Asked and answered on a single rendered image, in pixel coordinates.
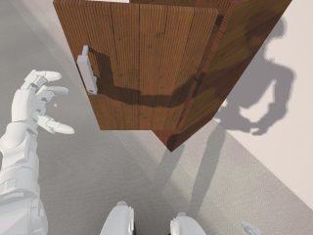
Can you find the handle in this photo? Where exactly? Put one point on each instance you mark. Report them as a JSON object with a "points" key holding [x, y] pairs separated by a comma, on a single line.
{"points": [[86, 72]]}

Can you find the robot right shin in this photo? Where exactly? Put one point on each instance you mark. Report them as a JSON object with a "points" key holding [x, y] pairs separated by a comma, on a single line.
{"points": [[181, 214]]}

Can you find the cupboard door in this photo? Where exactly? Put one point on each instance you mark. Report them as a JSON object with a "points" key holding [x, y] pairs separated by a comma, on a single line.
{"points": [[145, 58]]}

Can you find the right robot hand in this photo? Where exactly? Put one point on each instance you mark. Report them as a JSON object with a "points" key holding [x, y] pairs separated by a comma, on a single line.
{"points": [[250, 229]]}

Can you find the robot left forearm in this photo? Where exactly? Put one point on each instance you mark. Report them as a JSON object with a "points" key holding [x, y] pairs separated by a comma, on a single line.
{"points": [[20, 165]]}

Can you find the left robot thigh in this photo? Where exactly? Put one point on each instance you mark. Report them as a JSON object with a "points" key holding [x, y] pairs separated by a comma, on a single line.
{"points": [[119, 222]]}

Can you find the robot left upper arm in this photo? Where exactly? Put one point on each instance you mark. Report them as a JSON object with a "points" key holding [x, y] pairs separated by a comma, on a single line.
{"points": [[23, 217]]}

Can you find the left robot hand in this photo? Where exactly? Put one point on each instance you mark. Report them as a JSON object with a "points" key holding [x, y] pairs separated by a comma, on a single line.
{"points": [[26, 102]]}

